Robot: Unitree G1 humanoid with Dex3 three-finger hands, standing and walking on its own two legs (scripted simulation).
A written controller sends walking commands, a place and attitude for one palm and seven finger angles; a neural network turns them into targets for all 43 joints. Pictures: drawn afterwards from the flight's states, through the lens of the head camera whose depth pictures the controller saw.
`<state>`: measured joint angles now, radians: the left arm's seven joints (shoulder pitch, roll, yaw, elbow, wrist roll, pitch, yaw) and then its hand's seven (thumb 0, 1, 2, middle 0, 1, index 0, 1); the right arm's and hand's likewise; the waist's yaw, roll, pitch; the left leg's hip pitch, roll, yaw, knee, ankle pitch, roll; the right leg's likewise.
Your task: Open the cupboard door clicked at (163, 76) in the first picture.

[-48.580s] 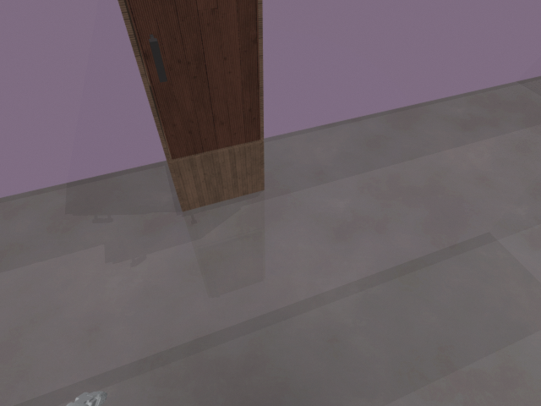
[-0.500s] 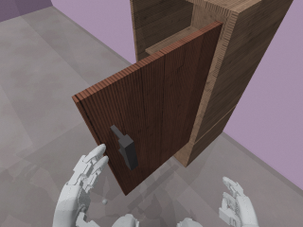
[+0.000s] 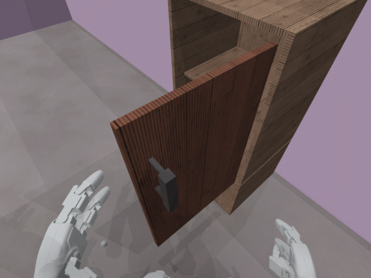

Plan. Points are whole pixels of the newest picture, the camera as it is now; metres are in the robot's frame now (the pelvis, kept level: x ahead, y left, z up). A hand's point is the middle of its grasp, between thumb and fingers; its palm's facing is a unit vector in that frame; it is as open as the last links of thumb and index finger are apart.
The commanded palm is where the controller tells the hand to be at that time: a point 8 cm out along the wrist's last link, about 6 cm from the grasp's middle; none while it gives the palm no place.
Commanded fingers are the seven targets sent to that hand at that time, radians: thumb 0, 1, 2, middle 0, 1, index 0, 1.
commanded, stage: draw the hand back to the body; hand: left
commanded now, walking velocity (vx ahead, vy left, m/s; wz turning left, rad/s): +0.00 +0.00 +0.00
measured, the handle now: (162, 184) +0.29 +0.07 +0.07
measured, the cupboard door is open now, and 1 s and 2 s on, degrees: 89 89 89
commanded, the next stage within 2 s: step back with the hand held close in 1.30 s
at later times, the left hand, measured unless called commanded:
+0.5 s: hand (46, 218) +0.18 +0.22 +0.15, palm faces +0.24 -0.90 -0.37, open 14.1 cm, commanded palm +0.14 +0.27 +0.19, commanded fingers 0.00 0.20 0.60 -0.17 -0.30 -0.17 -0.30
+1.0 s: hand out of the picture +0.22 +0.27 +0.24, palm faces +0.45 -0.79 -0.41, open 8.3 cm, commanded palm +0.17 +0.31 +0.24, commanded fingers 0.00 0.90 0.90 -0.20 -0.30 -0.20 -0.30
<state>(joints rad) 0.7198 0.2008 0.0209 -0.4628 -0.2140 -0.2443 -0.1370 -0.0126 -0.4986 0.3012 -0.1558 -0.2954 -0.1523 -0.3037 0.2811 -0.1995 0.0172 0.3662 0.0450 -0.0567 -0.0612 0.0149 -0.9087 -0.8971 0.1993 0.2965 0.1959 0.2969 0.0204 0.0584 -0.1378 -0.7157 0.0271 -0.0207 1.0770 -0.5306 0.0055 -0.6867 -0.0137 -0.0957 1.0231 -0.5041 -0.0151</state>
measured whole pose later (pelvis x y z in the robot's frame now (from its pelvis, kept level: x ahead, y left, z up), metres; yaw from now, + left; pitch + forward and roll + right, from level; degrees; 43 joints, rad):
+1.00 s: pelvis +0.03 +0.01 +0.07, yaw -2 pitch -4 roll -1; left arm 0.47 0.35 0.35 -0.44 -0.06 -0.04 0.12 0.01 0.72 0.83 -0.21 -0.30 -0.20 -0.30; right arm 0.20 -0.23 0.03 0.61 0.00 -0.10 -0.08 0.01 -0.91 -0.90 0.20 0.30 0.20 0.30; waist 0.07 0.06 0.02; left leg -0.09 0.00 0.04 0.45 -0.29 0.02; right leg -0.09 -0.02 -0.04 0.42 -0.26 0.01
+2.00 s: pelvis -0.04 +0.02 +0.06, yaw -3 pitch +0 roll +0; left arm 0.56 0.42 0.42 -0.50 -0.02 -0.17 0.15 0.01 0.89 0.90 -0.22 -0.30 -0.21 -0.30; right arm 0.20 -0.22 -0.01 0.54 0.01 -0.03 -0.09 0.01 -0.91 -0.90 0.20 0.30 0.20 0.30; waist 0.00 0.01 0.04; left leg -0.33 0.00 0.06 0.55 -0.22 0.04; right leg -0.33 -0.02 -0.02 0.52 -0.18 0.01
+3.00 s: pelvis -0.22 +0.01 +0.06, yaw -5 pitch +3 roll -1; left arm 0.61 0.49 0.43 -0.60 -0.07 -0.19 0.13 0.01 0.89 0.90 -0.22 -0.30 -0.21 -0.30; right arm 0.16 -0.17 0.04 0.64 -0.02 -0.09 -0.04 0.01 -0.91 -0.90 0.20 0.30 0.20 0.30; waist 0.01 -0.02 0.00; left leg -0.57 0.01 0.00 0.67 -0.21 -0.02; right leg -0.10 0.04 -0.01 0.44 -0.38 -0.03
